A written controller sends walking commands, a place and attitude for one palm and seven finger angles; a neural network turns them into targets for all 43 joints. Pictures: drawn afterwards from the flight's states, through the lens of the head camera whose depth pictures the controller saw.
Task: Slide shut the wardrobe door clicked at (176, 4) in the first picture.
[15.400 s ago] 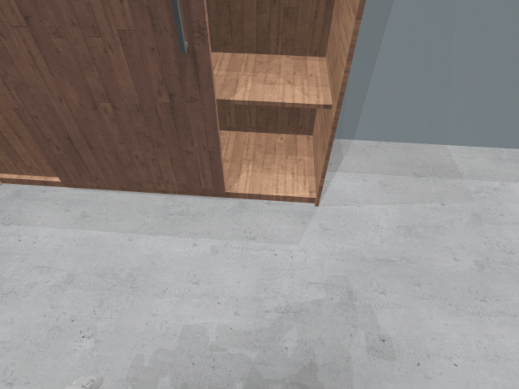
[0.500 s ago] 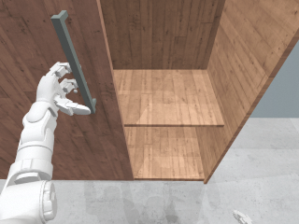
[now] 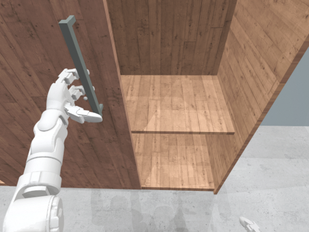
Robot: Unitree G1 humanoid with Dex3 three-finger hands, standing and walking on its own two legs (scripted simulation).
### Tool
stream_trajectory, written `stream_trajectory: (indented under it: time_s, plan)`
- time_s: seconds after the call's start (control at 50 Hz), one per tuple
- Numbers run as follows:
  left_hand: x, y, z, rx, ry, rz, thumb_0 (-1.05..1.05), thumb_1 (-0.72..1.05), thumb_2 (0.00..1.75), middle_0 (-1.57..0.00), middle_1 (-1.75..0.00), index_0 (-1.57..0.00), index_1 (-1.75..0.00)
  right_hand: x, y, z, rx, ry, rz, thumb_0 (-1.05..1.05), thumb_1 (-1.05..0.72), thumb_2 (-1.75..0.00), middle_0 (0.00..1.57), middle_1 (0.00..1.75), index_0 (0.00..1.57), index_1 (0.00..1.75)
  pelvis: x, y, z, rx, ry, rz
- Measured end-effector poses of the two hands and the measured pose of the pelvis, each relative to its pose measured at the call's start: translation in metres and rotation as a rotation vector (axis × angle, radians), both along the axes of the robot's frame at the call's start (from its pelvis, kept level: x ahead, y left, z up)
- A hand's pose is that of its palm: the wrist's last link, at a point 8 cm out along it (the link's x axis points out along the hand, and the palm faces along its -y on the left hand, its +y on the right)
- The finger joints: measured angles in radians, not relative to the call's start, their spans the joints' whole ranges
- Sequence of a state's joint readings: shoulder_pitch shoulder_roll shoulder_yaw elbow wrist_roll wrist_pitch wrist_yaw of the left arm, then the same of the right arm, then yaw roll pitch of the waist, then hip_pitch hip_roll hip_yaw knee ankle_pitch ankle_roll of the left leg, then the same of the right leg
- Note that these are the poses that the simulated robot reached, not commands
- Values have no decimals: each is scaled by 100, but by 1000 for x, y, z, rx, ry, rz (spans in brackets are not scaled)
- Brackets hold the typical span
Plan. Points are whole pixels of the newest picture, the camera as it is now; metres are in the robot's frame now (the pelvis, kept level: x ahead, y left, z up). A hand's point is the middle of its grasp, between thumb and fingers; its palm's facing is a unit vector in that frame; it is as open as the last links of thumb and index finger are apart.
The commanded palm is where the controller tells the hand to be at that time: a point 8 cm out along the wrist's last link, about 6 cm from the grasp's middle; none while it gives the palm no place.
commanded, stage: slide the fingers in behind the handle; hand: left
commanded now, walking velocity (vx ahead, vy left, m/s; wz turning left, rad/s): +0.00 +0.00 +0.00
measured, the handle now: (87, 75) +0.47 +0.20 +0.18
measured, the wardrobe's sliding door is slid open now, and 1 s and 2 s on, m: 0.46 0.46 0.46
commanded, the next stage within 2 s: grip the handle and tug to test in 0.44 s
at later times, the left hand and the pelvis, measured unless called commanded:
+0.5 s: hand (91, 97) +0.41 +0.17 +0.15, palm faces +0.02 -1.00 -0.02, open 14.2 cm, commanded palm +0.38 +0.23 +0.15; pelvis +0.00 +0.00 +0.00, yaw -1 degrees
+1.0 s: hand (91, 96) +0.41 +0.18 +0.15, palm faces +0.02 -1.00 -0.02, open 9.7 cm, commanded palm +0.38 +0.23 +0.15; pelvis +0.02 +0.00 +0.00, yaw -1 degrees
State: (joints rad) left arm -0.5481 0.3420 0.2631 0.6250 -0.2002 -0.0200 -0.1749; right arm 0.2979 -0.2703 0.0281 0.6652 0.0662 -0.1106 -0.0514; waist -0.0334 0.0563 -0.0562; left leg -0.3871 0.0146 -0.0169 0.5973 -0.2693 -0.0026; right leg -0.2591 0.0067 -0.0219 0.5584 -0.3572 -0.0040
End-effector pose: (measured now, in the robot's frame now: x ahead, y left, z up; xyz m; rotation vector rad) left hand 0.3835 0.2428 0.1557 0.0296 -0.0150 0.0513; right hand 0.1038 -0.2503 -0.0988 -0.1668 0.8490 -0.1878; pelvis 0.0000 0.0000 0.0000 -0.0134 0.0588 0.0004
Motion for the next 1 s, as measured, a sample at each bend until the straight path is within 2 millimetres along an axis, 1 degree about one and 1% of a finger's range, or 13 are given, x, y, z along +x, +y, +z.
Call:
stream_trajectory:
  time_s: [0.1, 0.26, 0.38, 0.58, 0.64, 0.7, 0.78, 1.0]
  plan:
    - [0, -2, 0, -1, -3, -5, -1, -50, 30, -23, -118, -21, -117, 4, 3, 0, 0, -2, 13, 1, -91, -90, 20, 30, 20, 30, 0, 1, 0, 1, -3, 5]
    - [5, -9, 0, -6, -4, -34, -1, -50, 30, -26, -119, -24, -118, 7, 5, 1, 3, -12, 15, 1, -91, -90, 20, 30, 20, 30, 1, 2, 0, 1, -2, 1]
    - [7, -14, -1, -5, -4, -38, -1, -50, 30, -28, -120, -26, -119, 6, 5, 2, 8, -15, 6, 1, -91, -90, 20, 30, 20, 30, 2, 2, 0, 3, 0, -6]
    - [6, -15, -1, -3, -4, -32, -1, -50, 30, -27, -118, -24, -117, 2, 1, 3, 12, -15, -22, 1, -91, -90, 20, 30, 20, 30, 6, 0, 1, 4, -4, -19]
    - [5, -15, -1, -3, -3, -31, -1, -47, 31, -26, -118, -23, -117, 2, -1, 4, 10, -17, -29, 1, -91, -90, 20, 30, 20, 30, 7, -1, 2, 5, -4, -23]
    - [5, -16, -1, -2, -4, -30, -1, -41, 34, -26, -118, -22, -117, 3, -3, 5, 8, -22, -38, 1, -91, -90, 20, 30, 20, 30, 9, -1, 2, 6, -4, -27]
    - [6, -15, -1, -2, -5, -32, -1, -29, 39, -26, -119, -23, -118, 6, -5, 6, 4, -25, -44, 1, -91, -90, 20, 30, 20, 30, 11, -1, 2, 6, -4, -29]
    - [8, -14, 0, -5, 0, -29, 0, 18, 59, -31, -126, -28, -125, 15, -6, 7, 2, -24, -39, 1, -91, -90, 20, 30, 20, 30, 16, -2, 3, 7, 2, -26]
